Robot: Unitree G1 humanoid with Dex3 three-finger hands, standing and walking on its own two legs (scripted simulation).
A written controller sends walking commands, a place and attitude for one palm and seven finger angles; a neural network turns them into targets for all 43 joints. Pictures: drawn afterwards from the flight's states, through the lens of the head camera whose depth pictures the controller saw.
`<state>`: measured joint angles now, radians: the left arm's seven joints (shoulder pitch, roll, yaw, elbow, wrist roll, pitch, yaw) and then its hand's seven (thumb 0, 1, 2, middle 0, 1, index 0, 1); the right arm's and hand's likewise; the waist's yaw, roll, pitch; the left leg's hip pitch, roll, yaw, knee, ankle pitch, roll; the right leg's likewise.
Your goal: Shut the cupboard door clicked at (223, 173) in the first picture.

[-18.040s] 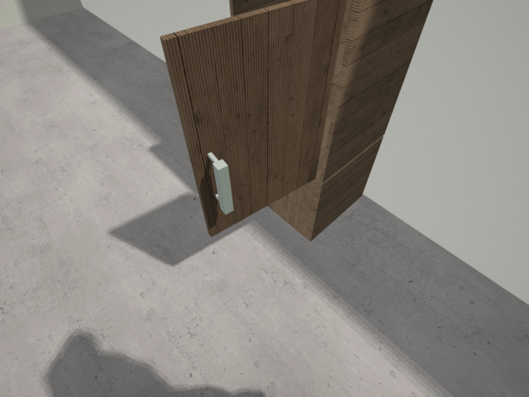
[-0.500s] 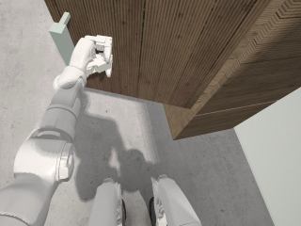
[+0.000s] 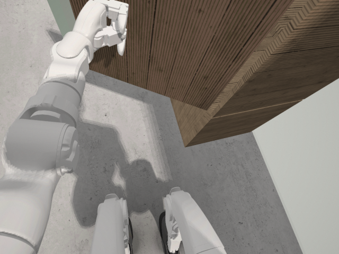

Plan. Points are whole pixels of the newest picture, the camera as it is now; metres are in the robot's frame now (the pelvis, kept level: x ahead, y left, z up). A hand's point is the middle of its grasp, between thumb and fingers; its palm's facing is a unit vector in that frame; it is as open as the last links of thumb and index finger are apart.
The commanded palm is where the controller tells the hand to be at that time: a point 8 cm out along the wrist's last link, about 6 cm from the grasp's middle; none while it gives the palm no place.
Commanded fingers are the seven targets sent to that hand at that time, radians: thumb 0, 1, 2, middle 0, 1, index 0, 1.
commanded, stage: pull the fist back off the door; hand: left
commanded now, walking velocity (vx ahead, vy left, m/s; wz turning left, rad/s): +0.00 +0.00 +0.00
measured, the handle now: (70, 12) +0.62 +0.14 +0.08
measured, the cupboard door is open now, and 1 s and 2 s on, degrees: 58 52 52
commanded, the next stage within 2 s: draw the hand back to the body in 0.98 s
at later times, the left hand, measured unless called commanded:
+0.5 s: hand (143, 34) +0.57 +0.00 +0.07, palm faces -0.02 -1.00 -0.05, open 3.2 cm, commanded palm +0.53 +0.04 +0.08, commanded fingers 0.00 0.90 0.90 -1.30 -1.50 -1.30 -1.50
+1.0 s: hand (147, 68) +0.49 +0.00 +0.07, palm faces -0.05 -1.00 -0.07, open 3.1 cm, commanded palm +0.47 +0.05 +0.08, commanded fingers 0.00 0.90 0.90 -1.30 -1.50 -1.30 -1.50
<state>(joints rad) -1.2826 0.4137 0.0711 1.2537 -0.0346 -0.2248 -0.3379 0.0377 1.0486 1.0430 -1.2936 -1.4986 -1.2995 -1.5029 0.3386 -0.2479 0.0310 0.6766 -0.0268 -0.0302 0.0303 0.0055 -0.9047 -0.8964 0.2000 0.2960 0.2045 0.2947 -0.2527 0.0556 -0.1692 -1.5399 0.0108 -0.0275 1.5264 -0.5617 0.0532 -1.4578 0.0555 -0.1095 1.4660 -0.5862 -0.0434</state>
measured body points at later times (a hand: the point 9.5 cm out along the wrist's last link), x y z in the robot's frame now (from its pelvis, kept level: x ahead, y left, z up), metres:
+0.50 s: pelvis +0.02 -0.01 +0.02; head +0.20 -0.01 +0.44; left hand +0.57 +0.05 +0.08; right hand -0.03 -0.24 -0.10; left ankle +0.06 +0.09 -0.56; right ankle +0.04 -0.10 -0.56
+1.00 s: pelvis +0.03 -0.03 +0.05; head +0.18 -0.03 +0.47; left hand +0.48 +0.05 +0.08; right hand +0.12 -0.29 -0.09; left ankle +0.06 +0.09 -0.56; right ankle +0.04 -0.10 -0.56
